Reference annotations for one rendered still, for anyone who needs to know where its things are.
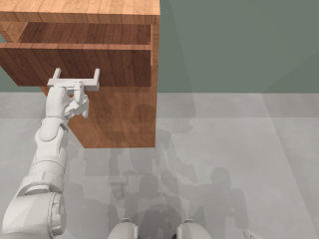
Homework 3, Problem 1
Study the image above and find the handle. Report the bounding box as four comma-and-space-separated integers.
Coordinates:
47, 68, 100, 92

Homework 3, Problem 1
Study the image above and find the robot right shin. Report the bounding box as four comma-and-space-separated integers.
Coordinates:
181, 219, 193, 225

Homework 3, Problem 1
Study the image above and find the robot left upper arm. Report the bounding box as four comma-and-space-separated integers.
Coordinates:
0, 191, 67, 239

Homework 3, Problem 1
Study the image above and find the cabinet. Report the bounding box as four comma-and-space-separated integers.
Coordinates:
0, 0, 160, 148

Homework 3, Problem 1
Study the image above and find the robot right thigh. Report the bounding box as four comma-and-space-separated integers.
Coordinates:
176, 222, 212, 239

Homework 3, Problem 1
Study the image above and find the left robot hand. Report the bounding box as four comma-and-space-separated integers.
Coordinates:
45, 80, 90, 124

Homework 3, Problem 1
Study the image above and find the left robot forearm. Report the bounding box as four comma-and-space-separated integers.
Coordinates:
2, 117, 69, 234

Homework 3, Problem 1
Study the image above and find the right robot hand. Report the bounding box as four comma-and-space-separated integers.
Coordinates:
243, 229, 263, 239

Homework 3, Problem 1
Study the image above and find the drawer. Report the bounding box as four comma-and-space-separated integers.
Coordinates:
0, 22, 152, 87

